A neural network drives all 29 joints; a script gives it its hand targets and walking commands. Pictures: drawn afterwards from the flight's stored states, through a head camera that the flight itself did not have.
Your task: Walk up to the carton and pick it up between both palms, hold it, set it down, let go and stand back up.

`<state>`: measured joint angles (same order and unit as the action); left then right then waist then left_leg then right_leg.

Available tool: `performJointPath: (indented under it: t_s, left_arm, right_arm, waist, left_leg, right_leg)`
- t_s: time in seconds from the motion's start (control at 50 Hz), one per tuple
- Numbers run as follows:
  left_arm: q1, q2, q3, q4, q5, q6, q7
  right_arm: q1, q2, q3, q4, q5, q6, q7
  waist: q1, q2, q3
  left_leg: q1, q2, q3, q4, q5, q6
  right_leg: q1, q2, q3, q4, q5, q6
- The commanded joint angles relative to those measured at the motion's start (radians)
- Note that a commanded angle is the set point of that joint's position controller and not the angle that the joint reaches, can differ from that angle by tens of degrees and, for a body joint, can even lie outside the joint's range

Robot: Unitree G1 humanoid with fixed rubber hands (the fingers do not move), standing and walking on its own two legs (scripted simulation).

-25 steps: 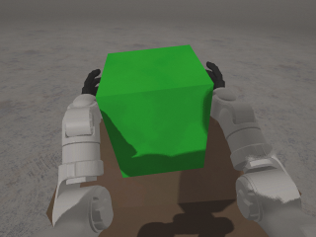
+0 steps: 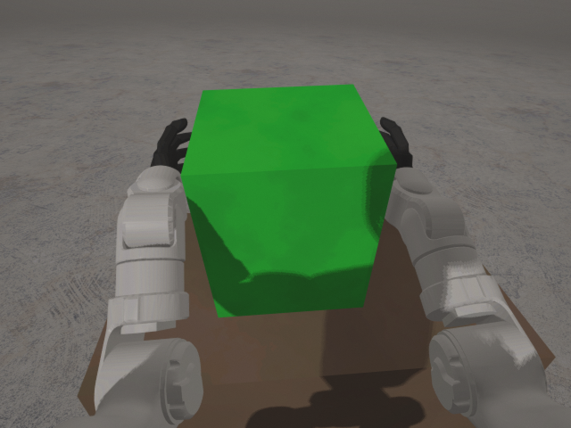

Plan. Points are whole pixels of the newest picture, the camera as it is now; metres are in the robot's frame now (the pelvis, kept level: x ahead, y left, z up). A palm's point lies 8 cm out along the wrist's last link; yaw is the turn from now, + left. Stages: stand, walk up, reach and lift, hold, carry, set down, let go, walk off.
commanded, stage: hold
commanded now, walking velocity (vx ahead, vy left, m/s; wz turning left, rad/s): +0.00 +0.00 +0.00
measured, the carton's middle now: (285, 201) +0.37 +0.01 +0.20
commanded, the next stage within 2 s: none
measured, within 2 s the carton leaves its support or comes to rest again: neither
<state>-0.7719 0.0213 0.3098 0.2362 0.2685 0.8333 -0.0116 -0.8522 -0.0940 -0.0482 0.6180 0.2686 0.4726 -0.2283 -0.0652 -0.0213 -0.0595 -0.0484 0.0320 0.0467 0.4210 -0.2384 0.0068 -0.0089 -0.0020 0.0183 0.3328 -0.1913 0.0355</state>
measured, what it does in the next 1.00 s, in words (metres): stands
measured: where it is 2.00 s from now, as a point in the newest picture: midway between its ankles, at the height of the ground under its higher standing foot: outside the picture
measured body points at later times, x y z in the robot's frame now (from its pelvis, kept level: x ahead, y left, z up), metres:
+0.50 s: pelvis -0.02 +0.00 +0.00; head -0.12 +0.02 +0.44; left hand +0.35 +0.17 +0.26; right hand +0.36 -0.13 +0.27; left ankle +0.00 +0.11 -0.74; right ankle +0.00 -0.14 -0.74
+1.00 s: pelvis +0.00 +0.00 +0.00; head -0.08 +0.02 +0.44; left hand +0.37 +0.16 +0.25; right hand +0.38 -0.14 +0.25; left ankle +0.00 +0.11 -0.74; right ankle +0.00 -0.14 -0.74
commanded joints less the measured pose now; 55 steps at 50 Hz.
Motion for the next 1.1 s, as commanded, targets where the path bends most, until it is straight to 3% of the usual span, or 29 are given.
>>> performJointPath:
  t_s: [0.0,0.02,0.06,0.08,0.12,0.14,0.16,0.18,0.24,0.26,0.34,0.36,0.4,0.46,0.48,0.52,0.54,0.58,0.6,0.64,0.72,0.74,0.8,0.82,0.84,0.86,0.96,1.04,1.08]
  left_arm:
    - [-0.638,-0.537,-0.415,-0.224,-0.120,-0.036,-0.152]
    - [-0.646,-0.534,-0.432,-0.230,-0.140,-0.031,-0.151]
    - [-0.608,-0.525,-0.411,-0.215,-0.118,-0.016,-0.176]
    - [-0.582,-0.525,-0.399,-0.193,-0.113,-0.004,-0.178]
    - [-0.627,-0.520,-0.406,-0.189,-0.125,-0.009,-0.181]
    - [-0.664,-0.531,-0.395,-0.197,-0.102,-0.015,-0.178]
    - [-0.686,-0.559,-0.418,-0.199,-0.124,-0.014,-0.175]
    - [-0.658,-0.551,-0.417,-0.165,-0.116,-0.018,-0.172]
    - [-0.701,-0.530,-0.353,-0.099,-0.106,-0.030,-0.178]
    - [-0.742,-0.535,-0.369,-0.085,-0.105,-0.029,-0.183]
    - [-0.806,-0.532,-0.339,-0.018,-0.102,-0.052,-0.190]
    - [-0.778,-0.499,-0.285,0.046,-0.058,-0.051,-0.192]
    - [-0.872,-0.535,-0.339,0.000,-0.099,-0.075,-0.188]
    - [-0.844,-0.549,-0.352,0.058,-0.090,-0.084,-0.175]
    - [-0.847,-0.537,-0.322,0.117,-0.077,-0.084,-0.176]
    - [-0.901,-0.589,-0.371,0.060,-0.125,-0.107,-0.166]
    - [-0.953,-0.550,-0.350,0.050,-0.126,-0.121,-0.161]
    - [-0.879,-0.567,-0.344,0.117,-0.125,-0.120,-0.165]
    - [-0.935,-0.567,-0.351,0.076,-0.130,-0.127,-0.158]
    - [-0.895,-0.578,-0.354,0.075,-0.123,-0.132,-0.155]
    - [-0.850,-0.530,-0.348,0.023,-0.135,-0.118,-0.162]
    - [-0.888,-0.579,-0.398,-0.009,-0.153,-0.128,-0.157]
    - [-0.801,-0.568,-0.405,-0.025,-0.139,-0.108,-0.154]
    - [-0.799,-0.554,-0.387,-0.004,-0.128,-0.107,-0.154]
    - [-0.757,-0.556,-0.380,-0.062,-0.137,-0.104,-0.153]
    - [-0.740,-0.551,-0.365,-0.031,-0.134,-0.094,-0.152]
    - [-0.718,-0.574,-0.453,-0.185,-0.165,-0.078,-0.151]
    - [-0.592,-0.545,-0.416,-0.155,-0.110,-0.041,-0.154]
    - [-0.660,-0.513,-0.387,-0.153,-0.115,-0.038,-0.166]
  right_arm:
    - [-0.737,0.577,0.426,-0.394,0.212,0.025,0.091]
    - [-0.723,0.566,0.412,-0.390,0.205,0.035,0.089]
    - [-0.719,0.565,0.438,-0.415,0.194,0.050,0.082]
    - [-0.712,0.548,0.405,-0.416,0.191,0.052,0.077]
    - [-0.758,0.551,0.396,-0.408,0.188,0.054,0.079]
    - [-0.763,0.553,0.406,-0.362,0.194,0.054,0.091]
    - [-0.801,0.558,0.371,-0.383,0.187,0.047,0.095]
    - [-0.791,0.559,0.383,-0.405,0.183,0.042,0.100]
    - [-0.834,0.583,0.350,-0.307,0.126,0.032,0.120]
    - [-0.802,0.562,0.309,-0.228,0.114,0.044,0.122]
    - [-0.855,0.578,0.267,-0.176,0.067,0.023,0.151]
    - [-0.832,0.577,0.241,-0.106,0.056,0.030,0.156]
    - [-0.830,0.593,0.218,-0.091,0.035,0.018,0.166]
    - [-0.843,0.555,0.206,-0.041,0.047,-0.004,0.181]
    - [-0.846,0.544,0.184,-0.015,0.029,-0.003,0.187]
    - [-0.858,0.574,0.189,-0.047,0.032,-0.026,0.192]
    - [-0.866,0.614,0.194,-0.029,0.044,-0.026,0.196]
    - [-0.883,0.579,0.185,-0.051,0.030,-0.038,0.188]
    - [-0.934,0.618,0.202,-0.080,0.051,-0.053,0.185]
    - [-0.883,0.595,0.213,-0.063,0.052,-0.054,0.185]
    - [-0.790,0.604,0.246,-0.038,0.066,-0.024,0.167]
    - [-0.902,0.620,0.258,-0.139,0.071,-0.050,0.163]
    - [-0.800,0.588,0.268,-0.122,0.100,-0.037,0.148]
    - [-0.830,0.598,0.278,-0.121,0.093,-0.034,0.148]
    - [-0.800,0.621,0.336,-0.186,0.123,-0.035,0.140]
    - [-0.787,0.594,0.316,-0.156,0.144,-0.019,0.136]
    - [-0.784,0.604,0.384,-0.308,0.194,-0.008,0.100]
    - [-0.748,0.569,0.412,-0.377,0.188,0.006,0.094]
    - [-0.765,0.575,0.428,-0.358,0.202,0.024,0.092]
  waist:
    - [-0.010,0.018,-0.352]
    - [-0.035,0.036,-0.342]
    - [-0.010,0.006,-0.310]
    - [-0.033,0.028,-0.314]
    - [-0.024,0.029,-0.290]
    - [0.008,0.058,-0.281]
    - [-0.024,0.062,-0.309]
    - [-0.005,0.040,-0.291]
    - [0.020,0.010,-0.236]
    - [-0.023,0.031,-0.209]
    - [-0.011,0.033,-0.181]
    - [0.012,0.025,-0.125]
    - [-0.025,0.064,-0.191]
    - [-0.018,0.099,-0.161]
    - [-0.012,0.097,-0.106]
    - [-0.043,0.091,-0.195]
    - [-0.006,0.079,-0.214]
    - [-0.038,0.058,-0.188]
    - [-0.008,0.059,-0.248]
    - [-0.011,0.084,-0.242]
    - [-0.022,0.032,-0.210]
    - [-0.024,0.057,-0.302]
    - [-0.033,0.081,-0.294]
    - [-0.012,0.048,-0.261]
    - [0.000,0.004,-0.330]
    - [-0.021,0.023,-0.300]
    - [-0.032,0.080,-0.388]
    - [-0.009,0.039,-0.310]
    - [0.005,0.002,-0.318]
  left_leg:
    - [0.138,-0.075,-0.044,-0.041,0.571,-0.060]
    - [0.139,-0.072,-0.044,-0.054,0.539,-0.065]
    - [0.108,-0.068,-0.033,-0.067,0.508,-0.054]
    - [0.122,-0.073,-0.033,-0.069,0.495,-0.057]
    - [0.127,-0.067,-0.038,-0.076,0.460,-0.049]
    - [0.107,-0.062,-0.034,-0.093,0.410,-0.055]
    - [0.104,-0.058,-0.033,-0.104,0.399,-0.059]
    - [0.083,-0.061,-0.044,-0.106,0.396,-0.057]
    - [0.019,-0.058,-0.022,-0.144,0.243,-0.030]
    - [0.002,-0.056,-0.026,-0.156,0.203,-0.039]
    - [-0.106,-0.037,-0.027,-0.227,0.026,-0.015]
    - [-0.108,-0.044,-0.018,-0.237,0.029,-0.007]
    - [-0.112,-0.036,-0.023,-0.246,0.006,-0.029]
    - [-0.147,-0.008,-0.052,-0.251,-0.005,-0.042]
    - [-0.204,-0.009,-0.055,-0.279,-0.103,-0.026]
    - [-0.161,-0.017,-0.052,-0.259,-0.042,-0.042]
    - [-0.173,-0.024,-0.041,-0.253,-0.036,-0.021]
    - [-0.147,-0.022,-0.044,-0.241,-0.056,-0.021]
    - [-0.164,-0.034,-0.034,-0.228,0.006,-0.017]
    - [-0.140,-0.014,-0.058,-0.245,0.002,-0.020]
    - [-0.060,-0.045,-0.029,-0.184,0.101,-0.033]
    - [-0.037,-0.035,-0.035,-0.169,0.154,-0.043]
    - [0.016,-0.042,-0.033,-0.127,0.270,-0.075]
    - [0.016,-0.037,-0.042,-0.130,0.255,-0.056]
    - [0.055,-0.046,-0.042,-0.104,0.374,-0.045]
    - [0.075,-0.055,-0.035,-0.106,0.359,-0.055]
    - [0.158,-0.056,-0.045,-0.032,0.592,-0.079]
    - [0.109,-0.060,-0.047,-0.054,0.528,-0.063]
    - [0.095,-0.073,-0.037,-0.077,0.452,-0.044]
  right_leg:
    - [0.165,0.094,-0.051,-0.044,0.406,0.027]
    - [0.152,0.092,-0.048,-0.046,0.395,0.019]
    - [0.178,0.090,-0.044,-0.055,0.375,0.021]
    - [0.162,0.084,-0.042,-0.060,0.370,0.016]
    - [0.123,0.086,-0.044,-0.061,0.328,0.017]
    - [0.104,0.094,-0.046,-0.063,0.207,0.003]
    - [0.113,0.089,-0.048,-0.065,0.207,0.000]
    - [0.120,0.093,-0.045,-0.070,0.208,-0.001]
    - [0.095,0.086,-0.054,-0.080,0.096,-0.008]
    - [0.091,0.081,-0.047,-0.080,0.073,-0.016]
    - [0.093,0.083,-0.065,-0.060,-0.036,-0.018]
    - [0.083,0.079,-0.063,-0.071,-0.044,-0.017]
    - [0.098,0.083,-0.076,-0.051,-0.026,-0.012]
    - [0.089,0.096,-0.067,-0.042,-0.013,-0.020]
    - [0.079,0.092,-0.062,-0.052,-0.067,-0.020]
    - [0.115,0.093,-0.073,-0.031,-0.002,-0.013]
    - [0.109,0.083,-0.053,-0.036,-0.011,-0.010]
    - [0.073,0.082,-0.062,-0.058,-0.028,-0.012]
    - [0.106,0.087,-0.066,-0.045,0.017,-0.007]
    - [0.115,0.093,-0.062,-0.034,0.041,-0.013]
    - [0.073,0.081,-0.047,-0.074,0.039,-0.012]
    - [0.074,0.088,-0.053,-0.069,0.066,-0.014]
    - [0.089,0.092,-0.048,-0.067,0.136,-0.018]
    - [0.063,0.095,-0.053,-0.073,0.110,-0.015]
    - [0.134,0.097,-0.053,-0.061,0.220,-0.007]
    - [0.086,0.092,-0.049,-0.080,0.193,-0.006]
    - [0.117,0.100,-0.043,-0.053,0.358,0.008]
    - [0.148,0.098,-0.046,-0.053,0.332,0.008]
    - [0.163,0.095,-0.047,-0.067,0.288,0.019]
